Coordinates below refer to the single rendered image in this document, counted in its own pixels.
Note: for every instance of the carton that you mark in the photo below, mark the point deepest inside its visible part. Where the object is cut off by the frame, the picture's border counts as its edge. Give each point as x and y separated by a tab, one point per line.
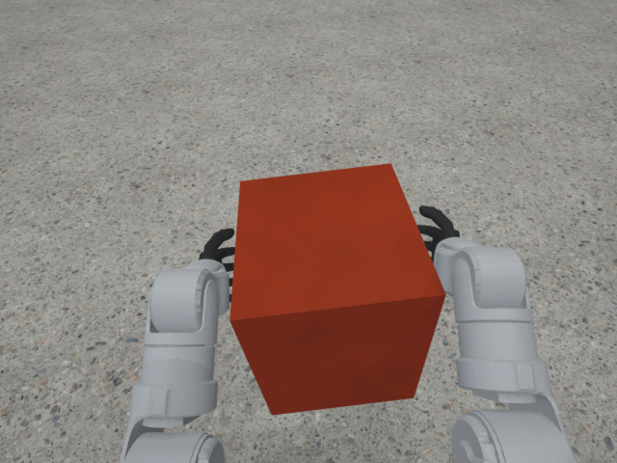
335	299

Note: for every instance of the right robot upper arm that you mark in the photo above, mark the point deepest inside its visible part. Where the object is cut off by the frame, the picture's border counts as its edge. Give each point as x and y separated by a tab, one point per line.
508	436

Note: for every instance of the left robot upper arm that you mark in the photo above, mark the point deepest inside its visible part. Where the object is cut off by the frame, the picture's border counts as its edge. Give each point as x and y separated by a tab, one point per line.
176	447

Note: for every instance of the robot right hand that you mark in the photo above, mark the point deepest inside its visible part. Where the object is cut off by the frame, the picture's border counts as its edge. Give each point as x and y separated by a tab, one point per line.
446	228

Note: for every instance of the robot right forearm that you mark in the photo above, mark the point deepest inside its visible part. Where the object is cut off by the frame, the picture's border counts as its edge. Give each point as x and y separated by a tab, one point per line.
498	355

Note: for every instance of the robot left hand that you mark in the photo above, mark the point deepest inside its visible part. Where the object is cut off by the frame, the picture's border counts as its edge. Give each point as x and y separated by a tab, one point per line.
211	250

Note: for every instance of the robot left forearm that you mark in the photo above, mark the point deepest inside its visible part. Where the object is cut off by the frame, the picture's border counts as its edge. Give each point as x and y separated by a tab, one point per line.
177	384

